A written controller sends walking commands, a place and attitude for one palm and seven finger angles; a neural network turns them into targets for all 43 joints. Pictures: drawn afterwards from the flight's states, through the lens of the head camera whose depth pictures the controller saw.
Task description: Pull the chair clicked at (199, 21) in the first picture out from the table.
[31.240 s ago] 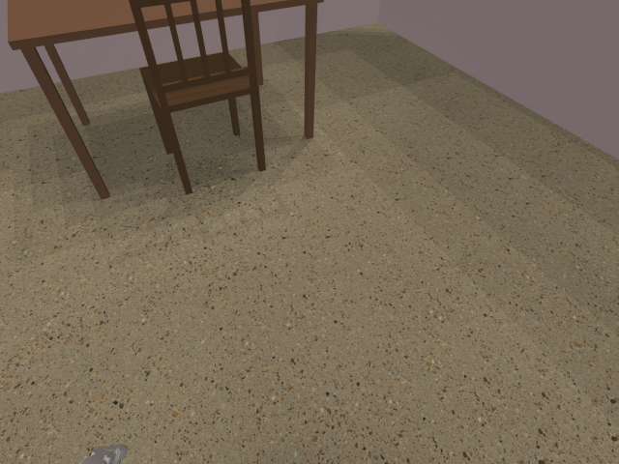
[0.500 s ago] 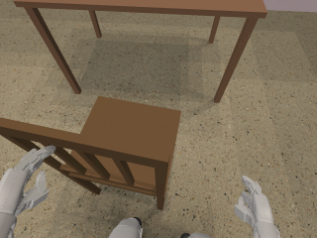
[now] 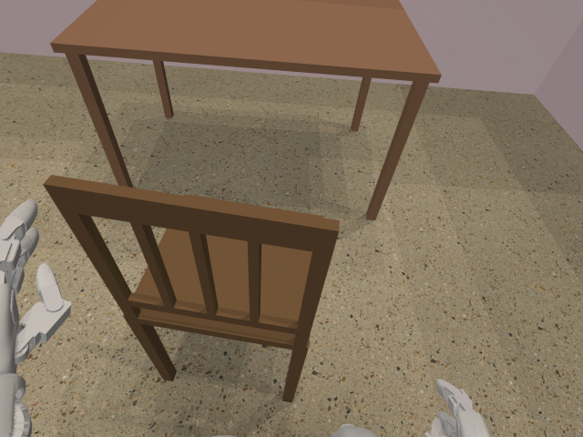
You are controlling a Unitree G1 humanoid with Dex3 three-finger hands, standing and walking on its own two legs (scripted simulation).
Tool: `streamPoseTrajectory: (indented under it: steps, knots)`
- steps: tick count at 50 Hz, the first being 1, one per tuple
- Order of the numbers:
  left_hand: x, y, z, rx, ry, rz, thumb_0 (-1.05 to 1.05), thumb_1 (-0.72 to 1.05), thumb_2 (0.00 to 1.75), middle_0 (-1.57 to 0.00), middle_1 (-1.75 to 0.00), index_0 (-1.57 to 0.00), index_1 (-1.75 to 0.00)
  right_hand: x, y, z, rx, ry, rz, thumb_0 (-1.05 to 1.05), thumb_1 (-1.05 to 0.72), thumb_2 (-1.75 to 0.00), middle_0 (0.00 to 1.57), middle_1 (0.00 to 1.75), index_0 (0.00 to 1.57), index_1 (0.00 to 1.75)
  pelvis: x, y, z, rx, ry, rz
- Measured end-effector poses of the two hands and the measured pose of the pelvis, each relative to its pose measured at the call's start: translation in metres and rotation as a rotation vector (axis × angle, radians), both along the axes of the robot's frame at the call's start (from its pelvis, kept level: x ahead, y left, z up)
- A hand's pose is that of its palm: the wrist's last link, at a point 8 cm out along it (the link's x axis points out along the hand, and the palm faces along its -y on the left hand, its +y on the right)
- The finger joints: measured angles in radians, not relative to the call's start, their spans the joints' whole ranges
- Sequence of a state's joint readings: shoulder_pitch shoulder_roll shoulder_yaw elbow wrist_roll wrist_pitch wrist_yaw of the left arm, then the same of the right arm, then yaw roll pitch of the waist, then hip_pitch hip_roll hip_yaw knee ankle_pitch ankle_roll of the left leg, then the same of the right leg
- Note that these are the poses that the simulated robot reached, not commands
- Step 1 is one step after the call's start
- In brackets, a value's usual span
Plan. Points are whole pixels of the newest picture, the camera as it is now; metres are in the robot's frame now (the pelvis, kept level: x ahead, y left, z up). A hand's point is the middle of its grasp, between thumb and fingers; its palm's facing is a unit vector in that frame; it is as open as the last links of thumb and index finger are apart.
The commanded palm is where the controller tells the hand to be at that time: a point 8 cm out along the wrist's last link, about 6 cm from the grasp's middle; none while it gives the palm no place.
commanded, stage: stop stepping back and stand still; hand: left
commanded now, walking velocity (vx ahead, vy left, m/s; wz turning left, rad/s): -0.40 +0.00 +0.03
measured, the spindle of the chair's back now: (205, 275) +0.39 +0.16 -0.08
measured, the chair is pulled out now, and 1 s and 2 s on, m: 0.62 0.62 0.62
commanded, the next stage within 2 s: let the arm hang, fingers relaxed in 0.82 s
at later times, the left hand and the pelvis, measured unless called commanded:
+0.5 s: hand (10, 385) +0.14 +0.25 +0.15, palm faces +0.40 -0.86 -0.33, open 7.4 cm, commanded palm +0.08 +0.30 +0.19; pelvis -0.07 +0.00 +0.01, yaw -1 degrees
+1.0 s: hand (58, 413) +0.14 +0.24 +0.07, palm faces +0.26 -0.87 -0.41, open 7.4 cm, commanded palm none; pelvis -0.09 -0.01 +0.01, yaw +0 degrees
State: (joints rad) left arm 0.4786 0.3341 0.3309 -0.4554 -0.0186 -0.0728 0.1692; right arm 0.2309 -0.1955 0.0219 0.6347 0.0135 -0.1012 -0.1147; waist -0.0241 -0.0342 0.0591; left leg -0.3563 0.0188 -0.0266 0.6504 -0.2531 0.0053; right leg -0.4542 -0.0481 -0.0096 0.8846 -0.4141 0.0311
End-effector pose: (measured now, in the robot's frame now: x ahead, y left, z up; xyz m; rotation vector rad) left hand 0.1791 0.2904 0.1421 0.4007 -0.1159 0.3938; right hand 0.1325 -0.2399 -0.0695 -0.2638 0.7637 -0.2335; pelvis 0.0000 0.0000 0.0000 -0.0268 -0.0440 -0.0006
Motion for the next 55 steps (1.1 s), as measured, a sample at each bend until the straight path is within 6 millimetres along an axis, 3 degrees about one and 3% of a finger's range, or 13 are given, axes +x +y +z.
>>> streamPoseTrajectory:
  steps: [6,9,14,19,22,25,31,35,41,47,49,51,55]
  knots:
    - [-0.043,-0.007,0.091,0.273,-0.194,-0.106,0.03,0.89,0.9,-0.22,-0.3,-0.21,-0.3,-0.03,0.013,0.006,0.038,0.033,0.029,0.02,-0.9,-0.9,0.2,0.3,0.2,0.3,-0.022,0.0,0.013,-0.039,0.077,-0.002]
    - [-0.057,-0.004,0.112,0.387,-0.219,-0.086,0.02,0.89,0.9,-0.21,-0.3,-0.21,-0.3,-0.034,0.014,-0.005,0.079,0.016,0.027,0.02,-0.9,-0.9,0.2,0.3,0.2,0.3,-0.035,-0.001,0.009,-0.019,0.094,-0.021]
    - [-0.065,0.014,0.082,0.302,-0.045,0.007,0.01,0.89,0.9,-0.21,-0.3,-0.21,-0.3,-0.042,0.013,-0.021,0.152,-0.019,0.0,0.02,-0.9,-0.9,0.2,0.3,0.2,0.3,-0.056,0.0,0.009,-0.034,0.058,-0.018]
    - [-0.082,0.017,0.024,0.096,0.074,0.037,0.01,0.89,0.9,-0.21,-0.3,-0.21,-0.3,-0.061,-0.001,-0.014,0.113,-0.022,-0.044,0.02,-0.9,-0.9,0.2,0.3,0.21,0.3,-0.051,0.0,0.006,-0.008,0.035,-0.03]
    - [-0.083,0.009,0.008,-0.002,0.017,0.021,0.02,0.89,0.9,-0.21,-0.3,-0.21,-0.3,-0.068,-0.009,-0.005,0.038,-0.013,-0.036,0.02,-0.9,-0.9,0.2,0.3,0.2,0.3,-0.057,0.002,0.004,0.004,0.021,-0.014]
    - [-0.082,-0.001,0.02,-0.001,-0.061,-0.021,0.02,0.89,0.9,-0.21,-0.3,-0.21,-0.3,-0.071,-0.012,0.01,-0.004,-0.041,-0.018,0.02,-0.9,-0.9,0.2,0.3,0.2,0.3,-0.069,0.0,0.006,0.009,0.017,-0.024]
    - [-0.093,-0.007,0.074,0.215,-0.163,-0.105,0.02,0.89,0.9,-0.21,-0.3,-0.21,-0.3,-0.075,-0.007,0.019,0.029,-0.099,-0.004,0.02,-0.9,-0.9,0.2,0.29,0.2,0.3,-0.09,-0.006,0.012,-0.014,0.038,-0.018]
    - [-0.106,-0.003,0.074,0.254,-0.089,-0.086,0.02,0.89,0.9,-0.21,-0.3,-0.21,-0.3,-0.082,-0.003,0.01,0.078,-0.081,-0.019,0.02,-0.9,-0.9,0.2,0.3,0.2,0.3,-0.092,-0.007,0.013,-0.016,0.044,-0.026]
    - [-0.116,0.007,0.035,0.127,0.036,0.015,0.01,0.89,0.9,-0.21,-0.3,-0.21,-0.3,-0.093,-0.002,-0.004,0.091,-0.026,-0.02,0.02,-0.9,-0.9,0.2,0.3,0.2,0.3,-0.089,-0.008,0.013,-0.011,0.031,-0.026]
    - [-0.099,-0.004,0.018,0.053,0.002,-0.005,0.02,0.89,0.9,-0.21,-0.3,-0.21,-0.3,-0.091,-0.005,-0.002,0.056,-0.002,0.027,0.02,-0.9,-0.9,0.2,0.3,0.2,0.3,-0.087,-0.009,0.012,-0.009,0.03,-0.012]
    - [-0.083,-0.005,-0.02,0.013,0.142,-0.04,0.01,0.89,0.9,-0.21,-0.3,-0.21,-0.3,-0.089,-0.009,-0.012,0.064,0.05,0.066,0.02,-0.9,-0.9,0.2,0.3,0.2,0.3,-0.09,-0.008,0.008,-0.007,0.047,0.001]
    - [-0.077,-0.011,-0.078,-0.088,0.378,-0.042,0.01,0.9,0.9,-0.2,-0.3,-0.2,-0.3,-0.091,-0.012,-0.025,0.077,0.109,0.071,0.01,-0.9,-0.9,0.2,0.3,0.2,0.3,-0.091,-0.006,0.006,-0.007,0.058,0.005]
    - [-0.112,-0.048,-0.193,-0.272,0.859,-0.061,0.01,0.91,0.9,-0.2,-0.29,-0.2,-0.29,-0.107,-0.011,-0.039,0.104,0.199,0.047,0.01,-0.9,-0.9,0.2,0.29,0.2,0.3,-0.091,-0.007,0.003,0.004,0.053,0.007]
